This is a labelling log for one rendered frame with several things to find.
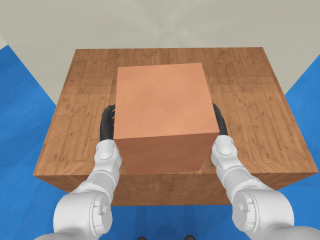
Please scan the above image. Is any right robot upper arm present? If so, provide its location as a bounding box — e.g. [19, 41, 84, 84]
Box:
[232, 188, 320, 240]

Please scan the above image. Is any left robot upper arm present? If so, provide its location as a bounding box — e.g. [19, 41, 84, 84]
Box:
[34, 190, 113, 240]

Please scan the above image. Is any left robot hand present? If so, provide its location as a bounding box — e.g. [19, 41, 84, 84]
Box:
[100, 104, 116, 142]

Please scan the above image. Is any robot right forearm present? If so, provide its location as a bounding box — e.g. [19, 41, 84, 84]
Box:
[211, 135, 294, 224]

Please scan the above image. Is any carton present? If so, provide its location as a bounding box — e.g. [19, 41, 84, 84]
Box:
[113, 63, 220, 176]

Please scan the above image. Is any right robot hand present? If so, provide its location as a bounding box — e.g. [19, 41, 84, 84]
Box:
[212, 103, 228, 136]

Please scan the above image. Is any robot left forearm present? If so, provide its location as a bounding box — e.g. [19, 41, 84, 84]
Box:
[53, 139, 122, 231]

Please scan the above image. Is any pedestal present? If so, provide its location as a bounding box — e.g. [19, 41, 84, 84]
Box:
[33, 47, 319, 206]

